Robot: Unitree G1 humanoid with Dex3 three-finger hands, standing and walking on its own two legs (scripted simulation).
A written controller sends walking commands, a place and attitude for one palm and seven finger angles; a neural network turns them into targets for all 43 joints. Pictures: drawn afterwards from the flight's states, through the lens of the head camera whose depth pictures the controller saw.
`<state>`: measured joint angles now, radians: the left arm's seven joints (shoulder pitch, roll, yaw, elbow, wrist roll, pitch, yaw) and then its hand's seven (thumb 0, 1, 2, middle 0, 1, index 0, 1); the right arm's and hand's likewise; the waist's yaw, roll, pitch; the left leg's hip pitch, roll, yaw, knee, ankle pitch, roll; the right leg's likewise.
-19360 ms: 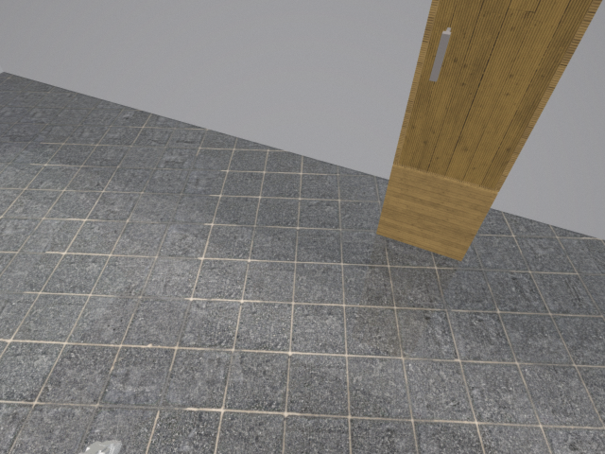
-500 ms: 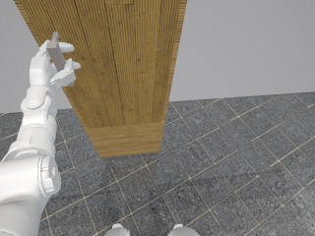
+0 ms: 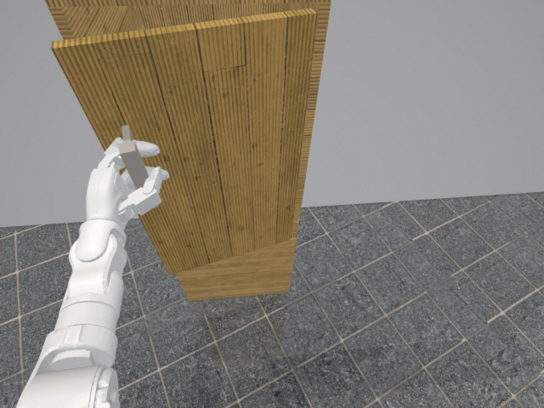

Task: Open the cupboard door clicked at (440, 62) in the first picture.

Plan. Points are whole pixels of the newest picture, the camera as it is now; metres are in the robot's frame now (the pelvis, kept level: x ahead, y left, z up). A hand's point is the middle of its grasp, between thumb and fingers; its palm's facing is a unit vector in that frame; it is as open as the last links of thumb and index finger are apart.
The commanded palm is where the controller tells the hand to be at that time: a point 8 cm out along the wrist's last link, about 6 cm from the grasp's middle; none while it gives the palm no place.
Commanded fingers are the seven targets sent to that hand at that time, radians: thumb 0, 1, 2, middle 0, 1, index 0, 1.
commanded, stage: pull the door open along its arc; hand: left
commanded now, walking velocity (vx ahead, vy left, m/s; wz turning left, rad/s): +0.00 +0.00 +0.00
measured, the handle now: (139, 168) +0.46 +0.20 +0.09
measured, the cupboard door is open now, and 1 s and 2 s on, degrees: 14 47 51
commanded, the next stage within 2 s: open thumb and fingers to let go in 0.64 s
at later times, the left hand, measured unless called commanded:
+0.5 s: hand (215, 245) +0.31 +0.07 +0.10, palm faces +0.44 -0.90 +0.01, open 6.0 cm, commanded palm +0.25 +0.09 +0.09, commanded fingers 0.00 0.90 0.90 -0.40 -1.35 -0.40 -1.35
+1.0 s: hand (228, 260) +0.29 +0.05 +0.10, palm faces +0.42 -0.91 -0.02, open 7.4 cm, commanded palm +0.24 +0.07 +0.09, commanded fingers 0.00 -0.08 0.48 -0.33 -1.25 -0.33 -1.25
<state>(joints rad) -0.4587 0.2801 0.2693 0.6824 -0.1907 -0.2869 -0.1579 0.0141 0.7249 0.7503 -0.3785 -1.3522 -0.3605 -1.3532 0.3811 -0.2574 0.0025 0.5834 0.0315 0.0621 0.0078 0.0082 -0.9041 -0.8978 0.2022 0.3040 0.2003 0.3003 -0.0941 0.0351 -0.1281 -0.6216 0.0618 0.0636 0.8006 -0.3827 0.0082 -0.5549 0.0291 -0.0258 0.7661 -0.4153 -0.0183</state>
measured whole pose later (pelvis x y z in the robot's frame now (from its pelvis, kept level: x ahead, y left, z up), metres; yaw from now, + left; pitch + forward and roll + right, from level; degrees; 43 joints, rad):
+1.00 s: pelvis +0.00 -0.04 +0.01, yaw +5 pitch +3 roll +1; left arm 0.04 -0.10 -0.25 0.03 0.05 0.00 0.58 0.01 0.45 0.70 -0.36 -1.31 -0.37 -1.31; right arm 0.16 -0.19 0.01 0.59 -0.05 0.07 0.02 0.01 -0.90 -0.90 0.20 0.30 0.20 0.30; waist 0.00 0.04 -0.08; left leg -0.42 0.03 -0.03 0.72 -0.34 -0.04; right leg -0.34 0.01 -0.12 0.73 -0.44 -0.06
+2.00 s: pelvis -0.03 -0.01 +0.01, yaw +3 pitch +2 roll +0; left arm 0.01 -0.01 -0.26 0.09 -0.07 -0.11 0.16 -0.01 -0.50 0.30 -0.18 -0.32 -0.16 -0.33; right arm 0.23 -0.20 0.04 0.53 0.00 0.02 0.00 0.01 -0.90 -0.90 0.20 0.30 0.20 0.30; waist -0.01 0.04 -0.06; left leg -0.45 0.02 0.03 0.74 -0.33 0.00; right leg -0.38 -0.01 -0.06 0.75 -0.41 -0.03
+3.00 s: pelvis -0.01 -0.02 -0.01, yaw +4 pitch +5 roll +0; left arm 0.54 0.12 -0.13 -0.37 -0.12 -0.19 -0.05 -0.01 -0.50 0.30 -0.15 -0.30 -0.15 -0.30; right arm 0.29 -0.24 0.03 0.44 0.01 -0.12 -0.03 0.01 -0.90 -0.90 0.20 0.30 0.20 0.30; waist 0.01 0.05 -0.09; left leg -0.56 0.03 -0.01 0.87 -0.41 -0.02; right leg -0.47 0.00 -0.09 0.87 -0.49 -0.04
